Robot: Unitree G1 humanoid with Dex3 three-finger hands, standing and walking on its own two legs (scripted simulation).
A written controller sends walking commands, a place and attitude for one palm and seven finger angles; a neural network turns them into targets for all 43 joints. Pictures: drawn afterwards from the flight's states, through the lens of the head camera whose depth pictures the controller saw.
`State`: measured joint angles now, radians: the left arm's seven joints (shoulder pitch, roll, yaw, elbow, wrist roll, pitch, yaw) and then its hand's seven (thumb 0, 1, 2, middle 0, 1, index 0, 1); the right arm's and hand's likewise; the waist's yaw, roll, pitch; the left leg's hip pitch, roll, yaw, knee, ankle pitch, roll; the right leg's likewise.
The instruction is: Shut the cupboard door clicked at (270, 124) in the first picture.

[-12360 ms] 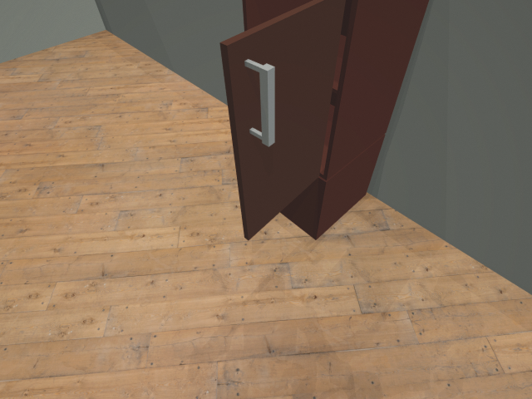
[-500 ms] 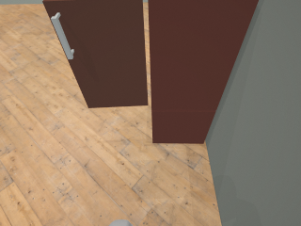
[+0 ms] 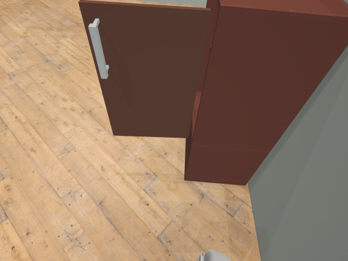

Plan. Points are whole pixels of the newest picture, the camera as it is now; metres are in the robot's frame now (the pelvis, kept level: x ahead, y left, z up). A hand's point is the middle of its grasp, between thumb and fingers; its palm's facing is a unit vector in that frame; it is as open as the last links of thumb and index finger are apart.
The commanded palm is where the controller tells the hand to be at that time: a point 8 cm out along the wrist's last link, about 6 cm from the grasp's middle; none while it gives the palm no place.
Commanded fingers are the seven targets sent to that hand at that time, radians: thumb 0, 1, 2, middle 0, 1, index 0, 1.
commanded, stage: take the last steps up to it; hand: left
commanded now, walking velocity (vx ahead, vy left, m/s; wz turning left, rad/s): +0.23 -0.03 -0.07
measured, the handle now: (100, 50) +0.66 +0.29 +0.12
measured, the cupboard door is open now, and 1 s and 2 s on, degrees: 94 94 94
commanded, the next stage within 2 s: come to a stop and stand still in 0.20 s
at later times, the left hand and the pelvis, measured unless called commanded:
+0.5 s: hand (131, 226) +0.23 +0.14 -0.17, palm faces +0.00 -0.98 -0.22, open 7.1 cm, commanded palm none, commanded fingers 0.00 0.90 0.90 -0.20 -0.30 -0.20 -0.30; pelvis +0.14 -0.04 +0.00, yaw -1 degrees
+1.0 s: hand (99, 253) +0.16 +0.21 -0.19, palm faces +0.00 -0.98 -0.20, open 7.4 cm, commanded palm none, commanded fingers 0.00 0.90 0.90 -0.20 -0.30 -0.20 -0.30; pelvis +0.13 +0.01 +0.00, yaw -3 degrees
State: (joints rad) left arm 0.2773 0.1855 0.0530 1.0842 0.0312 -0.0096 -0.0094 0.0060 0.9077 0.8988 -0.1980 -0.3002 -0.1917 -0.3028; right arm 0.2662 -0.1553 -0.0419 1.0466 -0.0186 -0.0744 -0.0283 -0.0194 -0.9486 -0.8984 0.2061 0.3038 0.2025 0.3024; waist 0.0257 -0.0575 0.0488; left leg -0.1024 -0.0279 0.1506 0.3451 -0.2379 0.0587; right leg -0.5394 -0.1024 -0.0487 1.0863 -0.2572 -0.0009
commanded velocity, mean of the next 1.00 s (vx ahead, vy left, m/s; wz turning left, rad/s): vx -0.05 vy -0.03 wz -0.01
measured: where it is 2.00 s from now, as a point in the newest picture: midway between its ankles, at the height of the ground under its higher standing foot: outside the picture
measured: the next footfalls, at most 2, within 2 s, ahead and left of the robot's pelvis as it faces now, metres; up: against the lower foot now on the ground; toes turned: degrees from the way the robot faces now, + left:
right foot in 0.26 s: +0.20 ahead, -0.13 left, +0.00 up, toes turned -8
left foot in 0.70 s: +0.22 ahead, +0.10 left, +0.00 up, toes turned +2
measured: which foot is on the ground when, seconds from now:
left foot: down 0.00-0.28, up 0.30-0.68, down 0.70-1.00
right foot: up 0.00-0.24, down 0.26-0.72, up 0.74-1.00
